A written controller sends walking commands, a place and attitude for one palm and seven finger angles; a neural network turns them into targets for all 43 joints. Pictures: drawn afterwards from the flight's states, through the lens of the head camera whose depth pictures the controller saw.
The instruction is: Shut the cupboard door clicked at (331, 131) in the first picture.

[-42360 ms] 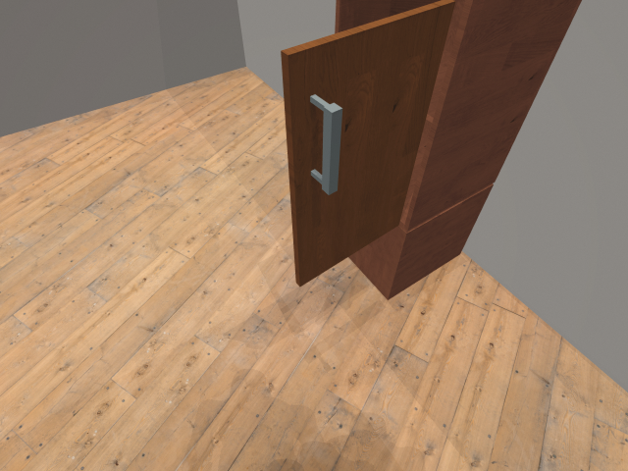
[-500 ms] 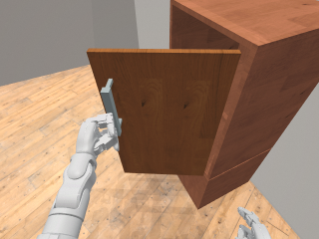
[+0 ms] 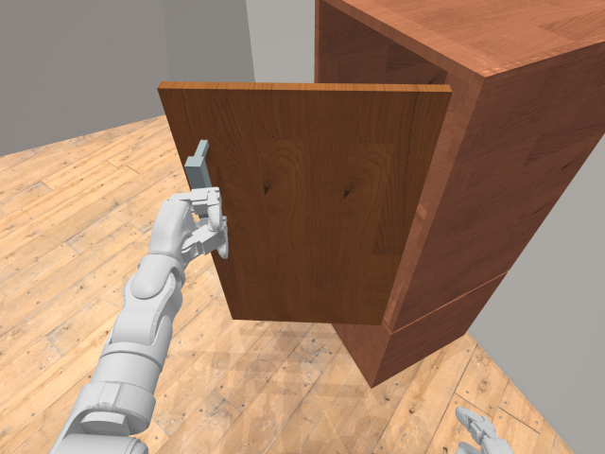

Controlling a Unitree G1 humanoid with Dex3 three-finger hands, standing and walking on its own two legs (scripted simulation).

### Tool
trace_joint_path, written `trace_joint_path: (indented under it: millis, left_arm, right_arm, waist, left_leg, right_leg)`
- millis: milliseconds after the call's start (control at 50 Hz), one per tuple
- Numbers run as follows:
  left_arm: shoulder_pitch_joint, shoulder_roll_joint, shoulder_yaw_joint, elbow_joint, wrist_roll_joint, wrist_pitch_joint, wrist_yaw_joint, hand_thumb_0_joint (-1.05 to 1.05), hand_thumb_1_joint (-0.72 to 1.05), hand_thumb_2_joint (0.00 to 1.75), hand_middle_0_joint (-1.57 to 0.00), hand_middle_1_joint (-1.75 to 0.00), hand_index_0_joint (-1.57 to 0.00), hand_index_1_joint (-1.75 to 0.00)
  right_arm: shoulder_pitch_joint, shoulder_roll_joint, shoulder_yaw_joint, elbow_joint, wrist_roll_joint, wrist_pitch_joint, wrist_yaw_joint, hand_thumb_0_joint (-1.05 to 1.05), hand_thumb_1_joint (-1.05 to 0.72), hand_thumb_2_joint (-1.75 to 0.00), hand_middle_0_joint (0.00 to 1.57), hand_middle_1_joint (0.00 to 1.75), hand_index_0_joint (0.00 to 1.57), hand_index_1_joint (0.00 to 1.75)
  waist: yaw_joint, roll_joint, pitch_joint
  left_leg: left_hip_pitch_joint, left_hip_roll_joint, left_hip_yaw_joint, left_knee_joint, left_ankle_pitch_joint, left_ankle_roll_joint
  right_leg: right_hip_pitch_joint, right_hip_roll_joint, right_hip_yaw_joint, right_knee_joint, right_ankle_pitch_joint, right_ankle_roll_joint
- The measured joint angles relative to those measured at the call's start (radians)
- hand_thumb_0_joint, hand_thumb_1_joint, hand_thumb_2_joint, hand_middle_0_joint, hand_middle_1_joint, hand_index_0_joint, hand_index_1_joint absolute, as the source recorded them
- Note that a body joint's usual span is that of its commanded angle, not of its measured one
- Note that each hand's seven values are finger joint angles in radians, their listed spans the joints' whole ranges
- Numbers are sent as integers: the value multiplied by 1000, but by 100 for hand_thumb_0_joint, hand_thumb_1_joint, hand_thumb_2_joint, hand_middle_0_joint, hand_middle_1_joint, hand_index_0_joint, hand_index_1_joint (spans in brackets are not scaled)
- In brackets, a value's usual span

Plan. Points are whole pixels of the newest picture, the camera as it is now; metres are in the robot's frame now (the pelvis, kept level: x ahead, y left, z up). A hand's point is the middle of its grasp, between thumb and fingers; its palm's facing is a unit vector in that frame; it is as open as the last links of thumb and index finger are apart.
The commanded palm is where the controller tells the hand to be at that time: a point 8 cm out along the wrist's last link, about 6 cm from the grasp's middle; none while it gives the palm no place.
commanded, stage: push the door shut along its arc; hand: left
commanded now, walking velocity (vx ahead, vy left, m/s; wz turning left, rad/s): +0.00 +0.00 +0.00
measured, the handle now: (211, 198) +0.45 +0.16 +0.10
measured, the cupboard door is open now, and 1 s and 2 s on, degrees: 60 41 25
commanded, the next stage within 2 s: pull the fist back off the door in 1.48 s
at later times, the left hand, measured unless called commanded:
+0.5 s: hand (239, 197) +0.44 +0.11 +0.11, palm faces -0.21 -0.98 -0.03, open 3.2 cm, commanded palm +0.44 +0.15 +0.11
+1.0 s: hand (276, 171) +0.50 +0.06 +0.11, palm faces -0.34 -0.94 -0.02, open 3.1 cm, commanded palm +0.51 +0.12 +0.11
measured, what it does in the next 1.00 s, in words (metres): stands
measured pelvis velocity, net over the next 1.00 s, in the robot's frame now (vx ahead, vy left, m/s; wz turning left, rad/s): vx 0.00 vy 0.02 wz -0.01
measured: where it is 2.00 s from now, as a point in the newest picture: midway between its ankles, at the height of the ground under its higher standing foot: outside the picture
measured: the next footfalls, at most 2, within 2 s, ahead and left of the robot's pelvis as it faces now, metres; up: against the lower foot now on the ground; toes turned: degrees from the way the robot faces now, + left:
none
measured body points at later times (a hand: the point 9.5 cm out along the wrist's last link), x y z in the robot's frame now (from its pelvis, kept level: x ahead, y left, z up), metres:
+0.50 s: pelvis -0.01 +0.01 -0.01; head +0.04 +0.01 +0.44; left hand +0.45 +0.17 +0.11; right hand +0.06 -0.25 -0.13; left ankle +0.01 +0.09 -0.72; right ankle +0.01 -0.07 -0.72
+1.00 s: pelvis +0.00 +0.02 -0.02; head +0.09 +0.01 +0.42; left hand +0.51 +0.12 +0.11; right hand +0.00 -0.26 -0.13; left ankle +0.01 +0.09 -0.72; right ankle +0.01 -0.07 -0.72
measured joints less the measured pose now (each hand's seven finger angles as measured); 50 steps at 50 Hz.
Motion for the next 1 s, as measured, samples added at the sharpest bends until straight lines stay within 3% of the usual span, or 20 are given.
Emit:
trace_joint_path:
  millis: [220, 400, 560, 1000]
  left_arm:
    - [-202, 43, 14, 249, -10, -63, -58, 2, 89, 90, -133, -150, -131, -150]
    - [-405, 68, 19, 496, -12, -124, -108, 2, 90, 90, -131, -150, -132, -150]
    - [-488, 73, 35, 585, 4, -164, -122, 2, 90, 90, -130, -150, -131, -150]
    - [-684, 124, 86, 750, 49, -161, -173, 2, 90, 90, -130, -150, -130, -150]
  right_arm:
    - [19, -12, -5, 36, 3, -1, -4, 1, -91, -90, 20, 30, 20, 30]
    - [46, -21, -10, 59, -4, -16, 6, 1, -91, -90, 20, 30, 20, 30]
    - [93, -25, -21, 74, -15, -19, 20, 1, -91, -90, 20, 30, 20, 30]
    - [138, -34, -23, 75, -35, -1, 27, 0, -91, -90, 20, 30, 20, 30]
  waist:
    - [-20, -8, 9]
    - [-52, -11, -1]
    - [-84, -8, -13]
    - [-163, 1, -22]
  left_leg:
    - [-59, -6, -10, 28, 6, 6]
    - [-150, -15, -10, 73, -1, 15]
    - [-205, -14, 5, 102, -16, 23]
    - [-300, 2, 16, 144, -45, 22]
  right_leg:
    - [-51, -8, -13, 20, 5, 5]
    - [-139, -19, -17, 66, -4, 12]
    - [-200, -20, -3, 97, -14, 19]
    - [-294, -4, 8, 125, -29, 18]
